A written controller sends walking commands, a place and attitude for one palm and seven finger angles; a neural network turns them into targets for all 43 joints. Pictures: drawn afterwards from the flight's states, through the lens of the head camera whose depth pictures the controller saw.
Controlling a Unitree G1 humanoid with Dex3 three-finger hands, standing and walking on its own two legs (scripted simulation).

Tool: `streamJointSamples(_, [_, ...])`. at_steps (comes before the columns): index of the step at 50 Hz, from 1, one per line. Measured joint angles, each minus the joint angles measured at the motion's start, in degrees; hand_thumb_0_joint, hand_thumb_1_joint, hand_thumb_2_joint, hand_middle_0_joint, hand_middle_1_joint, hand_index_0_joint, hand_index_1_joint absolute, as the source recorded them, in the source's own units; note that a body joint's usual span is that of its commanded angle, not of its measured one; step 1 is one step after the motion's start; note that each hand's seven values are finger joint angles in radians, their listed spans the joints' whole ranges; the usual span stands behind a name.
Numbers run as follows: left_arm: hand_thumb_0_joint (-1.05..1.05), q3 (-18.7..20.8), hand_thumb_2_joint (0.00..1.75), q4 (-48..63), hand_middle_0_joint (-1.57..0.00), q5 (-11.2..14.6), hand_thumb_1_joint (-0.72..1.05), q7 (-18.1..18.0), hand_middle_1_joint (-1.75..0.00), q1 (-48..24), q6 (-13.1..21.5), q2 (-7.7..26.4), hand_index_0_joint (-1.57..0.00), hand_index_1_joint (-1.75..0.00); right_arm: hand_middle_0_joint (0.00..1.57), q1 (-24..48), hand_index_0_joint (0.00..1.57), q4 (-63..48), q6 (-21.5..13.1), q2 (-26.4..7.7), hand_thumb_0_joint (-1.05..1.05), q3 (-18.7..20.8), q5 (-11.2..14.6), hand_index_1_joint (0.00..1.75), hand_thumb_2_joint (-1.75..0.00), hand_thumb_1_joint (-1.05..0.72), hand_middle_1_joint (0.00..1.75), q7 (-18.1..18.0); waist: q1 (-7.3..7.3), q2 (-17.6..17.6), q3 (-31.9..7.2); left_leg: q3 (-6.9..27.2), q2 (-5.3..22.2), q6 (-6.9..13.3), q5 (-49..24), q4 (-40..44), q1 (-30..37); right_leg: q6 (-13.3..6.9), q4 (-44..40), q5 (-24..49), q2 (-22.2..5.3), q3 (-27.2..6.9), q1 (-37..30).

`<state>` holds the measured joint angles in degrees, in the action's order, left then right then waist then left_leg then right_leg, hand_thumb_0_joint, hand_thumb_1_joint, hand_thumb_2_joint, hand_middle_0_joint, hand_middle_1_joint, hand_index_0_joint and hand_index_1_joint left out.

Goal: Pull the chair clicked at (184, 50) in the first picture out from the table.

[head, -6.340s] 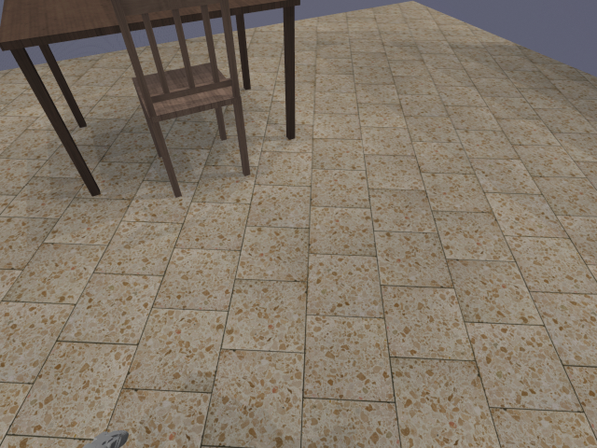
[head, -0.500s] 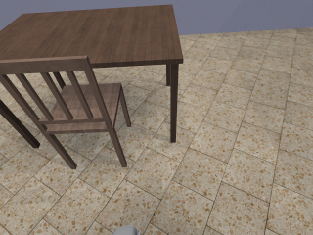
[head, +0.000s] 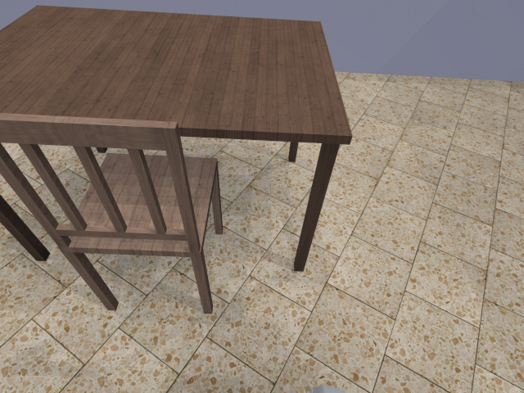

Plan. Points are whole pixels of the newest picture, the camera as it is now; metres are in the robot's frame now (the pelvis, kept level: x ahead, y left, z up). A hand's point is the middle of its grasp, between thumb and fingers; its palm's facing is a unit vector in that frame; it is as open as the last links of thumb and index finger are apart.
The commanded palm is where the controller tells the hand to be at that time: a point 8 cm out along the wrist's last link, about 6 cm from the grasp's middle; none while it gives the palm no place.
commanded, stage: take the last steps up to it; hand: left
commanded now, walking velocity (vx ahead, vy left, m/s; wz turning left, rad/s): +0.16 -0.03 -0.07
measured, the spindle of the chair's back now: (104, 192) +0.53 +0.41 -0.09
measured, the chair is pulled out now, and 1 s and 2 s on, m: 0.00 0.00 0.00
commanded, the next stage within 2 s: come to a stop and stand still in 0.04 s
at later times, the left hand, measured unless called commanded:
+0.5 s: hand (177, 384) +0.17 +0.16 -0.17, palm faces +0.03 -0.97 -0.22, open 7.2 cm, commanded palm none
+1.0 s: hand out of the picture +0.03 +0.23 -0.18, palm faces +0.00 -0.98 -0.19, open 7.4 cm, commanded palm none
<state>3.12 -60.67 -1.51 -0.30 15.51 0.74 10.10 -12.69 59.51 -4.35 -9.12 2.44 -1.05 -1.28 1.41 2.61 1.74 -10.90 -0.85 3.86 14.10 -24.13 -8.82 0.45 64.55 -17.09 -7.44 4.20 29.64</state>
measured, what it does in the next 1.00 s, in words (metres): steps on the spot: right foot, then left foot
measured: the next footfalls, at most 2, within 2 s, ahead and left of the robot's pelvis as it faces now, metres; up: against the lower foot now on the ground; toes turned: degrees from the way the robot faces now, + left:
right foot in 0.24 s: +0.21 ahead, -0.14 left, +0.00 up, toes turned -8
left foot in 0.64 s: +0.06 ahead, +0.13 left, +0.00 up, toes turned +3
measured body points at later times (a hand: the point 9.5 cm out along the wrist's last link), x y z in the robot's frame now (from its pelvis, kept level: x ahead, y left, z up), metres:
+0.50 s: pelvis +0.07 -0.02 -0.01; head +0.11 -0.03 +0.44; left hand +0.17 +0.21 -0.15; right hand +0.07 -0.24 -0.17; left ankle +0.03 +0.11 -0.69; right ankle +0.17 -0.13 -0.74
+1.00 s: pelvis +0.03 +0.06 +0.00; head +0.04 +0.07 +0.45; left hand +0.03 +0.29 -0.16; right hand +0.03 -0.17 -0.15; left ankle +0.02 +0.13 -0.74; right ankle -0.02 -0.07 -0.74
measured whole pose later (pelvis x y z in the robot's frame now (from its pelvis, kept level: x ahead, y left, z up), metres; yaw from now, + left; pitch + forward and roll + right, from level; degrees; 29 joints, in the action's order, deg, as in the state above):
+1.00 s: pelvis +0.03 +0.06 +0.00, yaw -2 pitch +0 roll +1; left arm 0.9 -64.0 -0.5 -1.8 16.0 -2.3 10.3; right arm -15.5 62.6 -0.4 -7.6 1.2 -0.7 -2.5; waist 0.3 2.8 1.3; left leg -6.2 -3.8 4.4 13.1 -22.7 -10.0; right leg 1.6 27.6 -16.6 -3.3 1.2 9.2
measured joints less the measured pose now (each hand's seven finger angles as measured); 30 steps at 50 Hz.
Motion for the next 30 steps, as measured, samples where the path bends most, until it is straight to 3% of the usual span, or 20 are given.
streamJointSamples(4, [0.0,0.0,0.9,2.7,-0.19,0.0,0.91,0.2,-0.3,-4.0,-0.4,0.1,-0.2,-0.29,0.2,-3.4,0.2,1.6,0.5,0.5,-0.01,-0.3,-0.2,0.3,-0.9,-0.94,0.3,0.2,-0.53,0.0,-0.8,-0.1,-1.1,-0.3,0.2,3.8,4.1,0.6,-8.3,3.5,0.0,0.0,1.6])
streamJointSamples(9, [0.0,-0.6,0.9,3.9,-0.19,0.1,0.91,0.3,-0.3,-6.8,-0.6,-0.5,-0.2,-0.29,0.2,-6.5,0.2,3.4,1.3,1.3,0.0,-0.4,-0.7,0.3,-0.9,-0.92,0.3,0.2,-2.35,-1.2,0.2,-0.3,-0.6,-1.5,3.5,3.0,7.2,0.0,-21.7,3.7,1.0,0.6,-2.1])
streamJointSamples(12, [0.0,-1.3,0.9,4.1,-0.19,0.1,0.91,0.0,-0.3,-7.2,0.1,-0.8,-0.2,-0.29,0.2,-8.2,0.2,4.5,2.0,1.9,0.0,-0.8,-0.5,0.3,-0.9,-0.92,0.3,-0.1,-3.19,-1.7,1.2,-0.4,0.5,-2.9,7.8,-2.1,7.2,-0.4,-31.4,11.0,2.2,1.1,-7.5])
streamJointSamples(16, [0.0,-2.5,0.9,3.3,-0.2,0.3,0.91,-0.7,-0.3,-8.1,0.9,-2.4,-0.2,-0.29,0.2,-7.0,0.2,5.3,4.3,1.6,0.0,-0.4,0.8,0.3,-0.9,-0.91,0.3,-0.4,-4.24,-4.5,3.3,4.6,2.4,-4.2,16.2,-17.8,0.0,-2.9,-30.6,6.8,4.1,3.1,-8.4])
streamJointSamples(19, [-0.01,-2.2,0.9,3.7,-0.2,0.6,0.92,-1.6,-0.3,-8.9,0.2,-3.1,-0.2,-0.3,0.2,-5.1,0.19,4.7,5.9,1.6,0.0,0.1,1.1,0.3,-0.9,-0.91,0.3,-0.5,-3.66,-4.2,4.5,7.4,1.7,-4.7,18.7,-28.2,-6.5,-3.1,-32.3,7.6,3.8,3.7,-8.7])
streamJointSamples(23, [-0.02,-1.3,0.9,4.5,-0.2,0.1,0.93,-1.9,-0.3,-9.6,-1.3,-2.4,-0.21,-0.3,0.2,-2.5,0.19,2.9,7.4,0.6,0.0,0.9,0.7,0.3,-0.9,-0.91,0.3,0.0,-2.32,-3.6,4.7,9.2,1.7,-5.2,16.1,-33.0,-11.7,-2.7,-34.7,9.9,3.2,3.7,-8.2])
streamJointSamples(27, [-0.01,-0.6,0.9,4.5,-0.2,-0.5,0.92,-1.8,-0.3,-8.9,-2.4,-1.1,-0.21,-0.3,0.2,-0.7,0.19,0.8,7.5,-0.6,0.0,1.4,0.3,0.3,-0.9,-0.91,0.3,0.5,-1.34,-2.8,3.7,9.5,2.0,-5.3,13.9,-28.8,-11.4,-1.7,-36.3,12.0,2.7,3.0,-7.2])
streamJointSamples(30, [-0.01,-0.1,0.9,4.2,-0.2,-0.6,0.91,-1.6,-0.3,-7.6,-3.1,0.2,-0.21,-0.3,0.2,-0.4,0.19,-0.5,6.8,-1.0,0.0,1.3,0.2,0.3,-0.9,-0.91,0.3,0.7,-0.87,-1.8,2.2,8.9,2.3,-4.9,11.6,-19.3,-7.7,-0.7,-36.6,13.3,2.4,2.6,-6.3])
